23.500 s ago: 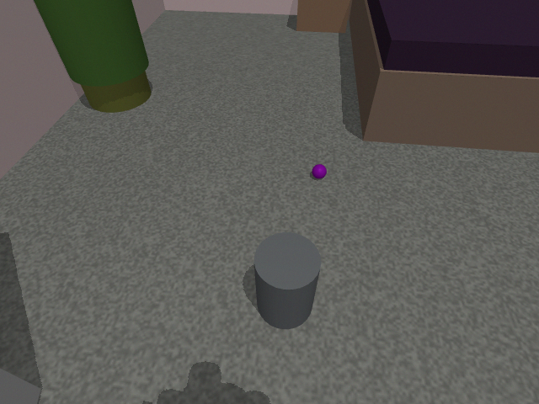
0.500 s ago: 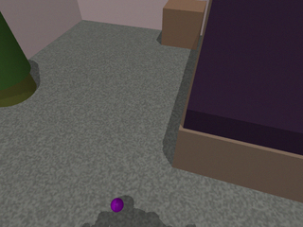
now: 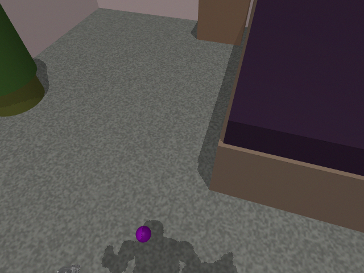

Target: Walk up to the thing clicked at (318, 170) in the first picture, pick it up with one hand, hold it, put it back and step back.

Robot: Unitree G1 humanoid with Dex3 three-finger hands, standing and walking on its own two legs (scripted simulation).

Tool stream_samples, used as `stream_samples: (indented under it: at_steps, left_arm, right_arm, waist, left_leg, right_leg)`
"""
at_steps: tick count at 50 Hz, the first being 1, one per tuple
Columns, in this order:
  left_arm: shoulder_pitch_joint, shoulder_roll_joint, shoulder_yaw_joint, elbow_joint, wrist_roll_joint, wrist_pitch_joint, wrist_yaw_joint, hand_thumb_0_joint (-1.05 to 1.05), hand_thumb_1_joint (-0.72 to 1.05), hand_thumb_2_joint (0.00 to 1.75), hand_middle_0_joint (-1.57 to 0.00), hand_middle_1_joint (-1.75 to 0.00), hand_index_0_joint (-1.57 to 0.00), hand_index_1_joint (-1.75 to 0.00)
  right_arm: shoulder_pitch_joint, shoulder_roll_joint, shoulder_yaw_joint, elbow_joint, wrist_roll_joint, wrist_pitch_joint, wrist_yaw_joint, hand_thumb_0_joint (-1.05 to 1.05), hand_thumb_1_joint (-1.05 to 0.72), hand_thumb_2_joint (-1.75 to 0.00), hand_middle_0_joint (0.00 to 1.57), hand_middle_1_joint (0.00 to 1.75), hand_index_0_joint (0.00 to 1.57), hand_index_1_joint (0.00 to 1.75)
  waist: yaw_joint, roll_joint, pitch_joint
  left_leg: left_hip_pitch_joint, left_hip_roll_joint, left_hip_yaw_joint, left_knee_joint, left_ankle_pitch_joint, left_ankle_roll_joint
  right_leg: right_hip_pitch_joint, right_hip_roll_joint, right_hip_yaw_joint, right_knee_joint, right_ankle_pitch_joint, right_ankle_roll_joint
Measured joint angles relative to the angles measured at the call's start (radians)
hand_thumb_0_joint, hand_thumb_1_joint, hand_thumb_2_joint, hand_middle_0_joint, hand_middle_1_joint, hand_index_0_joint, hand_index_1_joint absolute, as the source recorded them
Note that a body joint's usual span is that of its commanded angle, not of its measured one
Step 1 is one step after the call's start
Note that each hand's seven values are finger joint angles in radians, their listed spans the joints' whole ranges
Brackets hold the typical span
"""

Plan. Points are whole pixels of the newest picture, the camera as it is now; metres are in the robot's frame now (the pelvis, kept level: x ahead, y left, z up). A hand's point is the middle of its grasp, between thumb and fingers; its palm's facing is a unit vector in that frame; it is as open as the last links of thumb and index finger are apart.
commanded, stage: rise first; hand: left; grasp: from above
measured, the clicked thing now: (143, 234) +0.42 +0.22 -0.74
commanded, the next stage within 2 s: none
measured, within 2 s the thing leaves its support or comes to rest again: neither
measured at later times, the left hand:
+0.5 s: hand out of the picture +0.15 +0.26 -0.21, palm faces -0.15 -0.89 -0.44, open 13.7 cm
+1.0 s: hand out of the picture +0.14 +0.27 -0.29, palm faces -0.34 -0.75 -0.57, open 14.2 cm
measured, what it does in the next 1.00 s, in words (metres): lowers itself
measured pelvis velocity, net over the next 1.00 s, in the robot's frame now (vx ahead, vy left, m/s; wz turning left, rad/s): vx -0.02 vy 0.01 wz -0.03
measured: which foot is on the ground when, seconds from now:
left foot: down 0.00-1.00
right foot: down 0.00-1.00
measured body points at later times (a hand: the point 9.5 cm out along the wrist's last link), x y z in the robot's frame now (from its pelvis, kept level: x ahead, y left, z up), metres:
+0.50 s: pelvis +0.00 +0.01 -0.07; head +0.09 +0.02 +0.37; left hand +0.15 +0.30 -0.18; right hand +0.15 -0.25 -0.17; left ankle +0.02 +0.13 -0.74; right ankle -0.02 -0.13 -0.74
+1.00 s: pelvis -0.02 +0.01 -0.15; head +0.11 +0.03 +0.28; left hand +0.16 +0.31 -0.26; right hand +0.18 -0.23 -0.24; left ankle +0.02 +0.13 -0.74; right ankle -0.02 -0.13 -0.74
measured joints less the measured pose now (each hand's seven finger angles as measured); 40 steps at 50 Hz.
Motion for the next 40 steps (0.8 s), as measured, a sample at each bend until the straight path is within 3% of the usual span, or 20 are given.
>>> stream_samples:
  at_steps: [3,7,14,20,27,40]
  left_arm:
    - [-0.082,0.008,0.05,0.022,0.059,0.003,-0.024,0.01,0.67,0.92,-0.19,-0.53,-0.19,-0.53]
    - [-0.086,0.01,0.088,-0.052,0.117,0.029,-0.027,0.01,0.43,0.92,-0.16,-0.73,-0.16,-0.71]
    - [-0.01,-0.008,0.093,-0.186,0.165,0.139,-0.012,0.0,-0.05,0.95,-0.1,-0.96,-0.12,-0.94]
    - [0.068,-0.016,0.095,-0.329,0.197,0.169,-0.01,0.0,-0.34,0.97,-0.08,-1.04,-0.09,-1.03]
    - [0.157,-0.019,0.081,-0.501,0.237,0.201,-0.003,0.0,-0.47,0.99,-0.07,-1.06,-0.07,-1.06]
    - [0.254,-0.014,0.057,-0.709,0.287,0.251,0.018,0.0,-0.53,0.98,-0.07,-1.06,-0.07,-1.06]
  right_arm:
    - [0.01,0.037,-0.013,-0.072,-0.013,-0.007,0.001,0.01,-0.93,-0.91,0.2,0.3,0.2,0.3]
    - [0.04,0.076,-0.024,-0.151,-0.02,-0.006,0.011,0.01,-0.94,-0.91,0.2,0.3,0.2,0.3]
    - [0.075,0.092,-0.024,-0.245,-0.018,-0.004,0.024,0.01,-0.93,-0.91,0.21,0.3,0.2,0.3]
    - [0.066,0.085,-0.035,-0.3,-0.024,-0.03,0.021,0.01,-0.92,-0.91,0.21,0.3,0.2,0.3]
    - [0.034,0.084,-0.042,-0.345,-0.031,-0.055,0.019,0.01,-0.91,-0.91,0.21,0.3,0.2,0.3]
    - [0.001,0.103,-0.026,-0.408,-0.039,-0.084,0.03,0.01,-0.92,-0.91,0.21,0.3,0.2,0.3]
  waist:
    - [-0.006,-0.008,-0.019]
    - [-0.014,-0.014,-0.048]
    - [-0.027,-0.002,-0.1]
    - [-0.021,-0.003,-0.125]
    - [-0.017,-0.003,-0.151]
    - [-0.018,0.005,-0.192]
  left_leg:
    - [-0.112,0.004,0.0,0.094,-0.032,-0.003]
    - [-0.203,0.008,0.007,0.189,-0.077,-0.003]
    - [-0.318,0.007,0.01,0.32,-0.144,0.002]
    - [-0.45,0.006,0.003,0.471,-0.215,0.004]
    - [-0.583,0.009,-0.008,0.614,-0.279,0.005]
    - [-0.785,0.011,-0.03,0.802,-0.35,0.006]
  right_leg:
    - [-0.115,0.005,0.003,0.099,-0.034,-0.002]
    - [-0.211,0.01,0.013,0.197,-0.077,-0.002]
    - [-0.324,0.01,0.019,0.322,-0.141,0.004]
    - [-0.449,0.01,0.017,0.467,-0.212,0.008]
    - [-0.573,0.016,0.01,0.597,-0.273,0.01]
    - [-0.76,0.023,-0.005,0.772,-0.344,0.014]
